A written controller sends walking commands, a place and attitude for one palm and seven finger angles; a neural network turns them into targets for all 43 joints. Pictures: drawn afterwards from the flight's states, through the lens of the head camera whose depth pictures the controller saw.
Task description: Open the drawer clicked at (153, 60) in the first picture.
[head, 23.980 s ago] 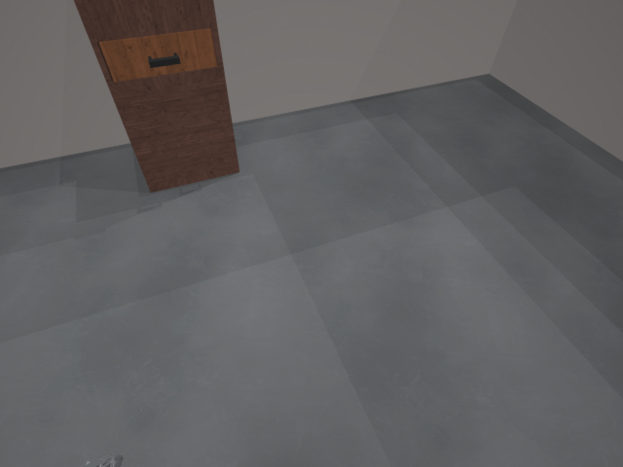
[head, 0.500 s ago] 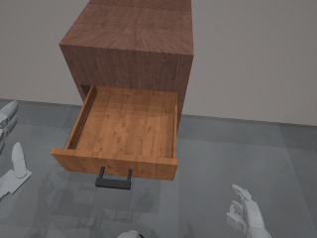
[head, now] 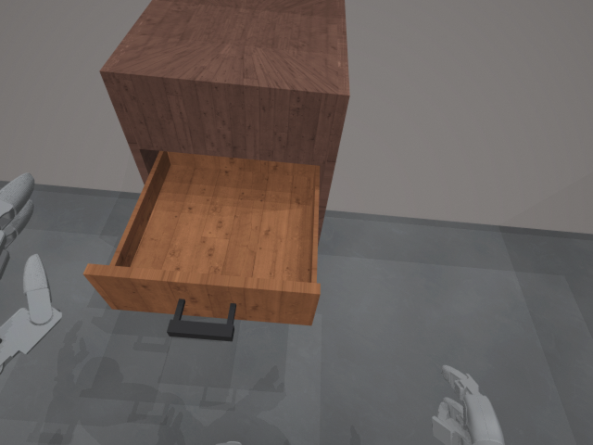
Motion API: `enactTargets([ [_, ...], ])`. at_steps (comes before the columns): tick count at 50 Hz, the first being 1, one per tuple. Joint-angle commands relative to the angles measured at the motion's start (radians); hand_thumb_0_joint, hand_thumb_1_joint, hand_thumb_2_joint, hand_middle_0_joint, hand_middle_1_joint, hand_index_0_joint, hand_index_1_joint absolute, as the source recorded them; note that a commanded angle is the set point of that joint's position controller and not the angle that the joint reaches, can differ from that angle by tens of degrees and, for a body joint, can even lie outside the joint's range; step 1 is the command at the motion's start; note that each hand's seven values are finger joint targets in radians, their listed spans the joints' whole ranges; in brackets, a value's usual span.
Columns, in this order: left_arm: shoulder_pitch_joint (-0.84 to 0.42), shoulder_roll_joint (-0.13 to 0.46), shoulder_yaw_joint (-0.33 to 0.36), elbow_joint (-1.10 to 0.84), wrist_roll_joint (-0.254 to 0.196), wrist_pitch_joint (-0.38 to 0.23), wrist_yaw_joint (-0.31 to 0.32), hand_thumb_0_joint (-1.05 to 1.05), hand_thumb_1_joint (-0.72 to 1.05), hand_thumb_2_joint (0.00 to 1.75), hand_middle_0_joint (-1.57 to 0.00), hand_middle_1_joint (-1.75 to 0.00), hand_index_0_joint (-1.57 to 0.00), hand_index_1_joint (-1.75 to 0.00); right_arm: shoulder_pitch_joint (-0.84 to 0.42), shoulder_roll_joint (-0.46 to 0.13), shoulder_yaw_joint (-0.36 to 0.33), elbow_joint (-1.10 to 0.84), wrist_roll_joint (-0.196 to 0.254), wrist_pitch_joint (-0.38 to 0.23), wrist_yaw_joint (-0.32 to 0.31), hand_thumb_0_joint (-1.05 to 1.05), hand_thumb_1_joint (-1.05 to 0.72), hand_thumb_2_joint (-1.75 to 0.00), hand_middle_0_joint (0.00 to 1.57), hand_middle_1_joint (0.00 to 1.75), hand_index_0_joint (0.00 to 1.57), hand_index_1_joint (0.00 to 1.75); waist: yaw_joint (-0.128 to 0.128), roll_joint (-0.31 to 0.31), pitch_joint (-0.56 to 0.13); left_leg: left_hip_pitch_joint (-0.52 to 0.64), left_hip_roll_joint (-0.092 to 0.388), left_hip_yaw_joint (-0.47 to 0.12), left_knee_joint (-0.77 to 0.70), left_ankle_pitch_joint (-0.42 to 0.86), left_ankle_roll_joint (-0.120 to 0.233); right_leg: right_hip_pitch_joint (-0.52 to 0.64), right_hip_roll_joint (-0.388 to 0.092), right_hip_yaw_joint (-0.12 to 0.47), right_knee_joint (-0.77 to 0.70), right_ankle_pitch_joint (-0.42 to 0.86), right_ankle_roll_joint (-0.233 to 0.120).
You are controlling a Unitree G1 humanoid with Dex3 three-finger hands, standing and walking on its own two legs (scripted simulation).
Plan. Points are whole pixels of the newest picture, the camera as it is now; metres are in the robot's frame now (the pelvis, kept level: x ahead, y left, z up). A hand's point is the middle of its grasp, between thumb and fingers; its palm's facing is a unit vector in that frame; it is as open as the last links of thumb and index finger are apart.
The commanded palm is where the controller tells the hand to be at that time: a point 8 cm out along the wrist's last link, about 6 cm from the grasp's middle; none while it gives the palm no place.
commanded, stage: step back with the hand held close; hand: left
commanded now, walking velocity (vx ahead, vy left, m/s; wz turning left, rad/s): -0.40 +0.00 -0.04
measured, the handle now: (204, 318) +0.33 +0.16 -0.14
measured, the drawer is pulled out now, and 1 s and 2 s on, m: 0.30 0.30 0.30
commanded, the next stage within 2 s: stop stepping back and stand still in 0.40 s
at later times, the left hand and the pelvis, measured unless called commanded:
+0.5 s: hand out of the picture +0.11 +0.16 +0.16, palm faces +0.20 -0.83 -0.53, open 7.4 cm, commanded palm +0.05 +0.22 +0.19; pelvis -0.10 -0.06 +0.01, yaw -2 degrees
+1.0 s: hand out of the picture +0.01 +0.17 +0.17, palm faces +0.35 -0.82 -0.46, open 7.4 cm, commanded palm -0.05 +0.22 +0.19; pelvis -0.18 -0.07 +0.01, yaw +1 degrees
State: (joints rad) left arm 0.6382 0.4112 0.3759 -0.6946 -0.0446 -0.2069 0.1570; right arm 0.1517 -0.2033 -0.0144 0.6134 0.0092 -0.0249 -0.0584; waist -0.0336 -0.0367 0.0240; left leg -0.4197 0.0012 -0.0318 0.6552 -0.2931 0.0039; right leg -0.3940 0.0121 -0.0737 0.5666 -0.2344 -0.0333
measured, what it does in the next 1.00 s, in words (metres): walks backwards: left foot, then right foot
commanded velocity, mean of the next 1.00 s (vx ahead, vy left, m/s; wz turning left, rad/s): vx -0.10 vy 0.02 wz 0.00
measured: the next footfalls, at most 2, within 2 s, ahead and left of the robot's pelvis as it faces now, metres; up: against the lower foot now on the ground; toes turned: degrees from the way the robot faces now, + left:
left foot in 0.02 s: +0.06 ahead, +0.12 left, +0.00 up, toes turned -1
right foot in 0.28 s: -0.08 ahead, -0.13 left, +0.00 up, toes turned -2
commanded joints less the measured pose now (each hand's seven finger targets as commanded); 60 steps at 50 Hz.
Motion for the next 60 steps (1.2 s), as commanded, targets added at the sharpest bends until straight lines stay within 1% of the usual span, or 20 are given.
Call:
enactTargets([
  [1,0.005,0.177,0.139,-0.221,0.008,-0.059,0.017,0.0,0.9,0.9,-0.2,-0.3,-0.2,-0.3,-0.106,-0.11,-0.063,-0.179,0.006,-0.055,-0.012,0.0,-0.9,-0.9,0.2,0.3,0.2,0.3,0.021,0.219,-0.183,0.096,0.286,-0.199,-0.285,0.605,0.083,0.138,-0.038,0.063,0.15,0.016,0.039],
  [3,0.056,0.163,0.154,-0.238,-0.008,-0.055,0.009,0.0,0.9,0.9,-0.2,-0.3,-0.2,-0.3,-0.094,-0.094,-0.059,-0.186,-0.023,-0.079,-0.001,0.0,-0.9,-0.9,0.2,0.3,0.2,0.3,0.032,0.334,-0.227,0.05,0.331,-0.226,-0.296,0.657,0.131,0.092,-0.014,0.082,0.325,-0.25,0.039],
  [6,0.051,0.135,0.128,-0.283,-0.015,-0.054,0.011,0.0,0.9,0.9,-0.2,-0.3,-0.2,-0.3,-0.063,-0.101,-0.067,-0.151,-0.015,-0.107,0.01,0.0,-0.9,-0.9,0.2,0.3,0.2,0.3,0.033,0.23,-0.264,0.249,0.305,-0.157,-0.19,0.86,0.118,0.026,-0.008,0.069,0.22,-0.19,0.041],
  [11,0.042,0.134,0.128,-0.244,-0.015,-0.056,-0.011,0.0,0.9,0.9,-0.2,-0.3,-0.2,-0.3,-0.082,-0.12,-0.057,-0.136,-0.023,-0.115,0.022,0.0,-0.9,-0.9,0.2,0.3,0.2,0.3,0.031,0.265,-0.22,0.264,0.273,-0.121,-0.199,0.742,0.097,0.083,0.007,0.034,0.003,-0.094,0.049],
  [15,0.043,0.161,0.158,-0.224,-0.02,-0.083,-0.035,0.0,0.9,0.9,-0.2,-0.3,-0.2,-0.3,-0.106,-0.122,-0.05,-0.165,-0.007,-0.091,0.029,0.0,-0.9,-0.9,0.2,0.3,0.2,0.3,0.041,0.157,-0.265,0.197,0.186,-0.025,-0.078,0.529,0.033,0.24,-0.033,0.038,-0.2,0.283,0.052],
  [17,0.067,0.182,0.165,-0.17,-0.016,-0.078,-0.035,0.0,0.9,0.9,-0.2,-0.3,-0.2,-0.3,-0.11,-0.104,-0.073,-0.195,0.029,-0.072,0.023,0.0,-0.9,-0.9,0.2,0.3,0.2,0.3,0.021,-0.2,-0.292,0.038,-0.002,0.094,0.212,-0.033,-0.032,0.277,-0.261,0.201,-0.189,0.817,0.001],
  [19,0.138,0.162,0.177,-0.112,-0.028,-0.058,-0.016,0.0,0.9,0.9,-0.2,-0.3,-0.2,-0.3,-0.143,-0.057,-0.05,-0.197,0.025,-0.058,0.0,0.0,-0.9,-0.9,0.2,0.3,0.2,0.3,0.023,-0.156,-0.242,-0.118,-0.008,-0.031,0.396,-0.247,-0.027,0.259,-0.363,0.252,-0.157,0.823,-0.101],
  [22,0.117,0.132,0.143,-0.106,-0.009,-0.041,0.01,0.0,0.9,0.9,-0.2,-0.3,-0.2,-0.3,-0.171,-0.032,-0.003,-0.184,0.001,-0.016,-0.035,0.0,-0.9,-0.9,0.2,0.3,0.2,0.3,0.008,-0.084,-0.196,-0.105,-0.001,0.02,0.106,-0.202,-0.032,0.331,-0.26,0.167,-0.112,0.861,-0.07],
  [25,0.043,0.147,0.106,-0.169,-0.004,-0.031,0.025,0.0,0.9,0.9,-0.2,-0.3,-0.2,-0.3,-0.122,-0.073,-0.027,-0.171,-0.002,0.007,-0.045,0.0,-0.9,-0.9,0.2,0.3,0.2,0.3,-0.009,-0.062,-0.175,0.052,0.008,0.044,-0.203,0.087,-0.015,0.322,-0.197,0.118,-0.076,0.744,-0.007],
  [27,0.084,0.159,0.116,-0.193,-0.004,-0.027,0.031,0.0,0.9,0.9,-0.2,-0.3,-0.2,-0.3,-0.092,-0.116,-0.058,-0.194,0.014,-0.007,-0.037,0.0,-0.9,-0.9,0.2,0.3,0.2,0.3,0.014,0.093,-0.215,0.21,0.154,-0.055,-0.265,0.51,0.042,0.257,-0.117,0.084,-0.031,0.376,0.049],
  [31,0.113,0.201,0.169,-0.258,-0.012,-0.025,0.029,0.0,0.9,0.9,-0.2,-0.3,-0.2,-0.3,-0.1,-0.105,-0.044,-0.218,0.017,-0.053,-0.023,0.0,-0.9,-0.9,0.2,0.3,0.2,0.3,0.026,0.293,-0.172,0.068,0.199,-0.108,-0.265,0.28,0.068,0.235,-0.077,0.072,-0.026,-0.018,0.04],
  [34,0.098,0.162,0.147,-0.204,-0.013,-0.029,0.037,0.0,0.9,0.9,-0.2,-0.3,-0.2,-0.3,-0.066,-0.108,-0.036,-0.216,0.03,-0.077,-0.019,0.0,-0.9,-0.9,0.2,0.3,0.2,0.3,0.013,0.098,-0.094,-0.053,0.108,-0.059,-0.219,-0.163,0.04,0.245,-0.111,0.167,-0.167,-0.125,0.029],
  [37,0.037,0.143,0.108,-0.157,-0.009,-0.031,0.048,0.0,0.9,0.9,-0.2,-0.3,-0.2,-0.3,-0.018,-0.121,-0.048,-0.179,0.012,-0.081,-0.013,0.0,-0.9,-0.9,0.2,0.3,0.2,0.3,-0.007,-0.05,-0.072,0.116,-0.004,0.014,0.112,-0.122,0.007,-0.001,-0.291,0.418,-0.418,-0.469,-0.05],
  [40,-0.004,0.127,0.079,-0.091,0.005,-0.025,0.043,0.0,0.9,0.9,-0.2,-0.3,-0.2,-0.3,-0.02,-0.116,-0.036,-0.158,0.003,-0.084,-0.006,0.0,-0.9,-0.9,0.2,0.3,0.2,0.3,-0.008,-0.086,-0.048,0.16,0.001,0.019,0.079,-0.104,0.025,-0.038,-0.295,0.324,-0.399,-0.416,-0.064],
  [43,-0.019,0.117,0.051,-0.09,0.021,-0.033,0.04,0.0,0.9,0.9,-0.2,-0.3,-0.2,-0.3,-0.017,-0.121,-0.02,-0.165,-0.003,-0.1,-0.011,0.0,-0.9,-0.9,0.2,0.3,0.2,0.3,-0.002,0.023,0.011,0.175,0.031,-0.011,-0.239,-0.164,0.06,-0.011,-0.18,0.214,-0.285,-0.408,-0.033],
  [46,-0.022,0.166,0.102,-0.147,0.019,-0.046,0.038,0.0,0.9,0.9,-0.2,-0.3,-0.2,-0.3,-0.034,-0.126,-0.023,-0.177,0.001,-0.111,-0.009,0.0,-0.9,-0.9,0.2,0.3,0.2,0.3,0.013,0.206,-0.035,0.013,0.194,-0.224,-0.426,-0.331,0.118,0.163,-0.034,0.079,-0.001,-0.208,0.033],
  [48,0.001,0.14,0.099,-0.114,0.03,-0.032,0.03,0.0,0.9,0.9,-0.2,-0.3,-0.2,-0.3,-0.044,-0.11,-0.016,-0.184,0.004,-0.105,-0.008,0.0,-0.9,-0.9,0.2,0.3,0.2,0.3,0.015,0.218,-0.012,-0.169,0.19,-0.203,-0.453,-0.465,0.116,0.288,-0.01,0.05,0.066,-0.152,0.041],
  [51,-0.003,0.138,0.095,-0.113,0.02,-0.032,0.024,0.0,0.9,0.9,-0.2,-0.3,-0.2,-0.3,-0.041,-0.115,-0.022,-0.176,0.004,-0.112,-0.003,0.0,-0.9,-0.9,0.2,0.3,0.2,0.3,0.013,0.11,-0.023,-0.116,0.124,-0.098,-0.325,-0.31,0.086,0.295,-0.033,0.093,-0.081,-0.149,0.034],
  [55,-0.018,0.127,0.079,-0.087,0.012,-0.039,0.029,0.0,0.9,0.9,-0.2,-0.3,-0.2,-0.3,-0.009,-0.104,-0.024,-0.152,-0.004,-0.108,0.002,0.0,-0.9,-0.9,0.2,0.3,0.2,0.3,-0.003,-0.061,-0.017,0.027,-0.002,0.022,-0.01,-0.13,0.034,0.109,-0.239,0.427,-0.397,-0.443,-0.048],
  [60,0.001,0.123,0.071,-0.082,0.012,-0.039,0.038,0.0,0.9,0.9,-0.2,-0.3,-0.2,-0.3,-0.02,-0.101,-0.015,-0.148,-0.003,-0.096,0.001,0.0,-0.9,-0.9,0.2,0.3,0.2,0.3,0.005,-0.023,-0.047,0.187,0.023,0.009,-0.183,-0.032,0.042,0.103,-0.186,0.259,-0.329,-0.259,-0.029],
])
